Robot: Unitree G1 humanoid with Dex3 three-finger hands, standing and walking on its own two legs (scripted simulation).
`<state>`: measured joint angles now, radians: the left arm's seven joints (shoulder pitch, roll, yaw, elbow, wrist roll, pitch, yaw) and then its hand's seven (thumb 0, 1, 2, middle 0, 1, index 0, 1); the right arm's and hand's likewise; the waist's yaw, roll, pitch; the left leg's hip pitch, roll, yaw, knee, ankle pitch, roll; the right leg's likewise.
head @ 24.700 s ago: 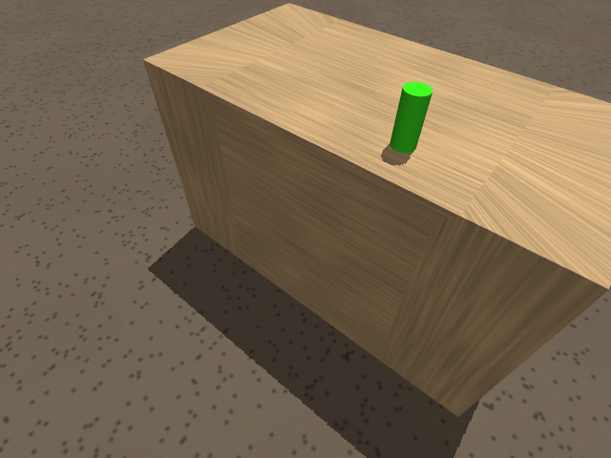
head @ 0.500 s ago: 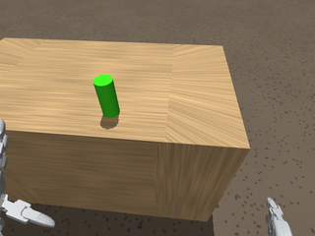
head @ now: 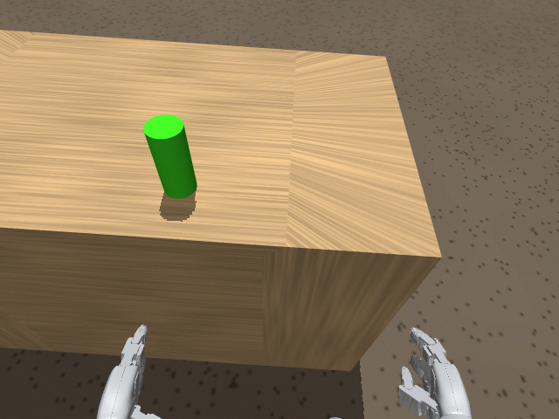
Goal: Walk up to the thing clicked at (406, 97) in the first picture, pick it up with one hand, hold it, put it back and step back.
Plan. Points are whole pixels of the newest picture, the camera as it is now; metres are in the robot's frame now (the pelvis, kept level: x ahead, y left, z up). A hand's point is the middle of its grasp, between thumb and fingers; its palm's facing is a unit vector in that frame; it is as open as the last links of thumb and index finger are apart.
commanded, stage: home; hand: left
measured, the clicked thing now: (172, 159) +0.50 +0.20 +0.07
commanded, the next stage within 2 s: none
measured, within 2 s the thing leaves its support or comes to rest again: neither
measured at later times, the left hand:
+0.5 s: hand (158, 391) +0.18 +0.19 -0.11, palm faces -0.01 -0.95 -0.30, open 17.7 cm
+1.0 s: hand out of the picture +0.03 +0.26 -0.13, palm faces -0.04 -0.92 -0.38, open 17.6 cm
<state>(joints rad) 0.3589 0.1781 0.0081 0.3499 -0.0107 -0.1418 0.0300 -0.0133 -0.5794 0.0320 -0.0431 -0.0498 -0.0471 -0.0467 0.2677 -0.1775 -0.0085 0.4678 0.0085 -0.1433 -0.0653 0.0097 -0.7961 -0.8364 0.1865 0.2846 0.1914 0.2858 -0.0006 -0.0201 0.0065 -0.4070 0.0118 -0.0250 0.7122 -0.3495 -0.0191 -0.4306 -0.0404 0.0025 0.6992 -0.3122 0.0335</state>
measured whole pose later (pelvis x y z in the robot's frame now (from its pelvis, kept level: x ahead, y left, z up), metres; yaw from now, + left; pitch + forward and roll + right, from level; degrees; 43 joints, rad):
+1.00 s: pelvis -0.01 -0.01 +0.02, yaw +0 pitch -4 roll +0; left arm 0.23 0.37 -0.03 1.04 0.02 -0.01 0.00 -0.01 -0.57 0.03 -0.05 -0.05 -0.05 -0.05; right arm 0.20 -0.35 0.00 1.04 -0.03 0.01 0.02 0.01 -0.90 -0.90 0.20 0.30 0.20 0.30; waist 0.01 0.01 0.03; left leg -0.19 0.01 -0.03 0.49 -0.23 -0.02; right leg -0.22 -0.04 -0.01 0.49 -0.20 0.02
